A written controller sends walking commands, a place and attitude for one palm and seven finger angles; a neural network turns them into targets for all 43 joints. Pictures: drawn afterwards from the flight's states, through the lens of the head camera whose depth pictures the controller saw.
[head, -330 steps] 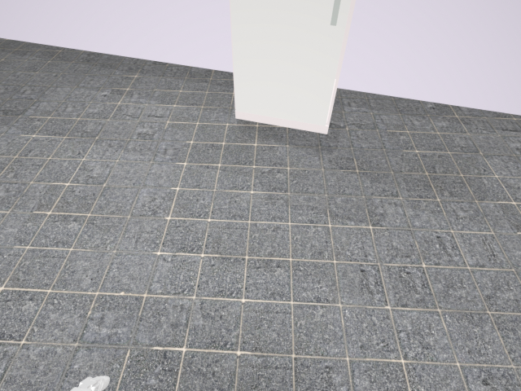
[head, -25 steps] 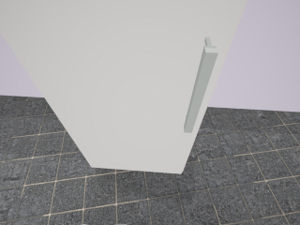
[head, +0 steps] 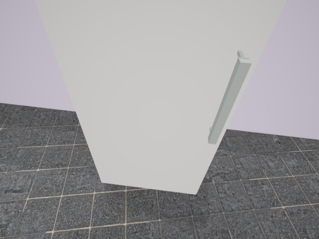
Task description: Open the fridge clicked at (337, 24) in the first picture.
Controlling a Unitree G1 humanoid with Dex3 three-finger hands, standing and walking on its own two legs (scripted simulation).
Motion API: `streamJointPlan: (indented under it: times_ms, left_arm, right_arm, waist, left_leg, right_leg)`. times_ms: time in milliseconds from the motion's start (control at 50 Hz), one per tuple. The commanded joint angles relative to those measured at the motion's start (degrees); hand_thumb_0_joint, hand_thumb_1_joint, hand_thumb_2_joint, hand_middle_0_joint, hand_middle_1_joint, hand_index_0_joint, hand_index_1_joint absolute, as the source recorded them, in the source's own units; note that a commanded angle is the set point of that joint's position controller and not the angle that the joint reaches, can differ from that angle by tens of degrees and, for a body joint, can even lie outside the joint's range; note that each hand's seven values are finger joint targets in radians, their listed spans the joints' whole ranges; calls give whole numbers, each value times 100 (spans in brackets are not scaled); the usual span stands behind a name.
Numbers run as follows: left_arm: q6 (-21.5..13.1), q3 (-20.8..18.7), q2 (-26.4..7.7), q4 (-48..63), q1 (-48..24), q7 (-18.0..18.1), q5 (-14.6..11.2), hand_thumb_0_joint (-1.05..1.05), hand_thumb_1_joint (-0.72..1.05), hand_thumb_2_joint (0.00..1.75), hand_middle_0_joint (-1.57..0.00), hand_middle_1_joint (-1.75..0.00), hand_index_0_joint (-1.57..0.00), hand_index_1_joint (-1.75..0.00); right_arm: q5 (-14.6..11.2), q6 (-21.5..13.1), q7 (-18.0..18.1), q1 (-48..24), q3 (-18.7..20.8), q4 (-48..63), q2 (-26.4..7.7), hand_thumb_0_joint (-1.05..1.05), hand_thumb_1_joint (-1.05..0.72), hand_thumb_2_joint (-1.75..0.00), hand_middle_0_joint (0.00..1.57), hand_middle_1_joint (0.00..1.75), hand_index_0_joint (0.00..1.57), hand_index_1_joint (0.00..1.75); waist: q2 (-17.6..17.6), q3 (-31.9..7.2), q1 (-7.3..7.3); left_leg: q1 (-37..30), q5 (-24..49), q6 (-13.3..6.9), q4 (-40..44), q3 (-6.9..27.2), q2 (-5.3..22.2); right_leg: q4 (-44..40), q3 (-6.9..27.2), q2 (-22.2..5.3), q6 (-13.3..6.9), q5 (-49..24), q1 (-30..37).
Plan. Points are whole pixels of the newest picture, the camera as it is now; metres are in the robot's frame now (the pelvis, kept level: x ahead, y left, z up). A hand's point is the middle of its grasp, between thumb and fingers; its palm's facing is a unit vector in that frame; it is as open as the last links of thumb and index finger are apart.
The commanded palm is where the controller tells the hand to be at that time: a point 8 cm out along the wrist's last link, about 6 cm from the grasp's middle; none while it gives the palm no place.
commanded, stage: come to a stop and stand still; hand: right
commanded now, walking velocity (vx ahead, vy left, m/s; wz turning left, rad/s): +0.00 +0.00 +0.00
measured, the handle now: (224, 103) +0.50 -0.16 +0.09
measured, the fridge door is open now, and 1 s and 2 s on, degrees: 0 0 0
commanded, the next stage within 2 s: look again from close up in 0.98 s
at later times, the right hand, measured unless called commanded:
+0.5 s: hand out of the picture +0.03 -0.16 -0.17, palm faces +0.03 +0.98 -0.18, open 7.4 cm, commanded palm none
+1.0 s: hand out of the picture +0.07 -0.20 -0.16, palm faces +0.01 +0.97 -0.23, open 7.4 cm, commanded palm none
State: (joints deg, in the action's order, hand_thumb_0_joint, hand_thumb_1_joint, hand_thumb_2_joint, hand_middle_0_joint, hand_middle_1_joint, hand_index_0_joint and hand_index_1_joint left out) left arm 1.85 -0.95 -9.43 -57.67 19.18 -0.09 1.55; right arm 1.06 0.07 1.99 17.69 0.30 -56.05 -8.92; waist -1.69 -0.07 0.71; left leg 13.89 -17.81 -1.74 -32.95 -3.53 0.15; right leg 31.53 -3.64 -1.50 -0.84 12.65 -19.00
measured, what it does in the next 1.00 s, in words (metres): shifts its weight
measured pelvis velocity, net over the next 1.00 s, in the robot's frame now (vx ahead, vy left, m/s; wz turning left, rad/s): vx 0.05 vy -0.01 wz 0.01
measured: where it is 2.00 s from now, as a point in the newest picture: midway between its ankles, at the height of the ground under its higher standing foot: outside the picture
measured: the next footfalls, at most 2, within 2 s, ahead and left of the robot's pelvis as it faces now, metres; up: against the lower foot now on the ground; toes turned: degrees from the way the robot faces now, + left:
none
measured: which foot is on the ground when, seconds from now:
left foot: down 0.00-1.00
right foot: down 0.00-1.00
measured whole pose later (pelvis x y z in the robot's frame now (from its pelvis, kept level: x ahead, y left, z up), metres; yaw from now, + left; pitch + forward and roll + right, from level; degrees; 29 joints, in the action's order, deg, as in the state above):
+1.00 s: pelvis +0.05 -0.01 +0.01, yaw +1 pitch -1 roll +0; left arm -1.0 0.4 -10.3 -64.1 11.8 1.0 0.8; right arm 0.9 -1.0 1.9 14.5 0.0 -63.1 -10.9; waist 0.3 1.6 -0.6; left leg 6.2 -17.8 -0.2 -24.8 -2.4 1.0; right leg 25.1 -4.7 -0.3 -1.1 12.4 -11.9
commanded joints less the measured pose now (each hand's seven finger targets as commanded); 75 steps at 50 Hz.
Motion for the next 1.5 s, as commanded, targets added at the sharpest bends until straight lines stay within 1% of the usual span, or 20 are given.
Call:
streamJointPlan:
  times_ms: [0, 40, 80, 120, 160, 200, 300, 380, 460, 580, 660, 680, 700, 820, 1060, 1180, 1260, 1280, 1460, 1480]
  left_arm:
    - [-211, -31, -368, 212, 236, 67, -18, 0, 90, 90, -20, -30, -20, -30]
    - [-231, -13, -345, 114, 268, 76, -20, 0, 90, 90, -20, -30, -20, -30]
    - [-242, 1, -319, 43, 287, 84, -31, 0, 90, 90, -20, -30, -20, -30]
    - [-267, 27, -306, -44, 302, 91, -36, 0, 90, 90, -20, -30, -20, -30]
    - [-293, 46, -290, -134, 309, 106, -45, 0, 90, 90, -20, -30, -20, -30]
    - [-321, 59, -286, -211, 302, 122, -63, 0, 90, 90, -20, -30, -20, -30]
    - [-364, 65, -311, -356, 256, 149, -84, 0, 90, 90, -20, -30, -20, -30]
    - [-366, 56, -309, -407, 164, 164, -89, 0, 90, 90, -20, -30, -20, -30]
    - [-370, 40, -378, -429, 35, 178, -94, 0, 90, 90, -20, -30, -20, -30]
    - [-393, 29, -473, -446, -130, 185, -94, 0, 90, 90, -20, -30, -20, -30]
    - [-389, 34, -592, -434, -262, 187, -88, 0, 90, 90, -20, -30, -20, -30]
    - [-392, 33, -575, -434, -273, 188, -89, 0, 90, 90, -20, -30, -20, -30]
    - [-400, 32, -629, -430, -308, 186, -87, 0, 90, 90, -20, -30, -20, -30]
    - [-397, 29, -716, -428, -444, 182, -86, 0, 90, 90, -20, -30, -20, -30]
    - [-391, 35, -794, -497, -522, 173, -76, 0, 90, 90, -20, -30, -20, -30]
    - [-403, 44, -756, -537, -486, 181, -81, 0, 90, 90, -20, -30, -20, -30]
    - [-393, 51, -766, -571, -478, 182, -81, 0, 90, 90, -20, -30, -20, -30]
    - [-396, 53, -725, -582, -453, 182, -82, 0, 90, 90, -20, -30, -20, -30]
    - [-386, 57, -716, -633, -426, 183, -84, 0, 90, 90, -20, -30, -20, -30]
    - [-386, 57, -659, -638, -403, 185, -91, 0, 90, 90, -20, -30, -20, -30]
  right_arm:
    - [-13, -125, 15, 69, 127, 233, -752, 0, -90, -90, 20, 30, 20, 30]
    - [-23, -120, 7, 75, 117, 166, -721, 0, -90, -90, 20, 30, 20, 30]
    - [-15, -128, 10, 156, 102, 94, -703, 0, -90, -90, 20, 30, 20, 30]
    - [-31, -128, 7, 168, 98, 11, -692, 0, -90, -90, 20, 30, 20, 30]
    - [-44, -144, 1, 241, 81, -88, -658, 0, -90, -90, 20, 30, 20, 30]
    - [-38, -166, 8, 276, 62, -178, -605, 0, -90, -90, 20, 30, 20, 30]
    - [-39, -179, 20, 330, 38, -349, -550, 0, -90, -90, 20, 30, 20, 30]
    - [-22, -189, 24, 348, 32, -439, -538, 0, -90, -90, 20, 30, 20, 30]
    - [-24, -181, 22, 311, 31, -486, -526, 0, -90, -90, 20, 30, 20, 30]
    - [2, -190, 25, 278, 45, -524, -607, 0, -90, -90, 20, 30, 20, 30]
    - [-10, -175, 15, 184, 50, -540, -668, 0, -90, -90, 20, 30, 20, 30]
    - [7, -177, 16, 183, 53, -542, -672, 0, -90, -90, 20, 30, 20, 30]
    - [-1, -178, 15, 174, 52, -540, -698, 0, -90, -90, 20, 30, 20, 30]
    - [-4, -186, 11, 89, 62, -526, -807, 0, -90, -90, 20, 30, 20, 30]
    - [-5, -156, 3, -53, 71, -542, -881, 0, -90, -90, 20, 30, 20, 30]
    - [0, -169, 9, -28, 77, -552, -885, 0, -90, -90, 20, 30, 20, 30]
    - [-10, -148, 6, -54, 72, -591, -853, 0, -90, -90, 20, 30, 20, 30]
    - [2, -154, 9, -13, 70, -590, -856, 0, -90, -90, 20, 30, 20, 30]
    - [-14, -148, 11, 28, 54, -645, -810, 0, -90, -90, 20, 30, 20, 30]
    - [0, -154, 15, 56, 55, -651, -786, 0, -90, -90, 20, 30, 20, 30]
  waist:
    - [493, 461, 77]
    - [347, 553, 51]
    - [422, 555, 18]
    - [243, 604, -1]
    - [164, 524, -20]
    - [273, 513, -49]
    - [96, 370, -71]
    - [211, 379, -76]
    - [139, 355, -59]
    - [216, 260, -84]
    - [118, 297, -78]
    - [210, 295, -84]
    - [144, 218, -93]
    - [234, 142, -100]
    - [158, 202, -103]
    - [277, 121, -124]
    - [163, 252, -111]
    - [242, 193, -122]
    - [185, 253, -112]
    - [263, 275, -119]
  left_leg:
    - [961, -1454, -244, 1514, 1037, 660]
    - [919, -1383, -230, 1464, 961, 606]
    - [718, -1232, -218, 1475, 943, 585]
    - [641, -1073, -216, 1431, 925, 587]
    - [500, -752, -209, 1385, 896, 571]
    - [319, -369, -173, 1364, 826, 562]
    - [90, 245, -124, 1239, 705, 536]
    - [20, 510, -103, 1251, 687, 539]
    - [15, 638, -72, 1212, 663, 546]
    - [-140, 1063, -35, 1169, 611, 564]
    - [-138, 986, -22, 1187, 614, 571]
    - [-170, 1059, -19, 1180, 619, 559]
    - [-206, 1136, -13, 1166, 611, 591]
    - [-331, 1422, 1, 1195, 601, 639]
    - [-329, 1095, 26, 1282, 584, 634]
    - [-461, 1386, 33, 1276, 557, 649]
    - [-369, 1058, 42, 1337, 561, 645]
    - [-428, 1192, 38, 1326, 563, 644]
    - [-383, 1017, 42, 1398, 560, 659]
    - [-408, 1112, 39, 1401, 560, 650]
  right_leg:
    - [-485, 325, -204, -62, 574, 382]
    - [-619, 379, -265, -54, 635, 297]
    - [-708, 391, -296, -49, 583, 207]
    - [-737, 415, -298, -35, 489, 160]
    - [-778, 429, -324, -34, 290, 235]
    - [-812, 438, -366, -44, 60, 244]
    - [-870, 479, -436, -72, -336, 459]
    - [-862, 464, -448, -75, -500, 559]
    - [-876, 481, -465, -82, -578, 662]
    - [-884, 464, -511, -115, -965, 867]
    - [-947, 501, -513, -117, -943, 883]
    - [-951, 508, -519, -128, -1013, 907]
    - [-942, 501, -517, -131, -1111, 958]
    - [-936, 490, -513, -120, -1255, 1036]
    - [-1107, 535, -532, -128, -1189, 1093]
    - [-1056, 542, -527, -134, -1447, 1168]
    - [-1161, 545, -524, -120, -1194, 1107]
    - [-1125, 542, -529, -129, -1319, 1153]
    - [-1176, 544, -514, -110, -1138, 1132]
    - [-1151, 550, -517, -120, -1207, 1126]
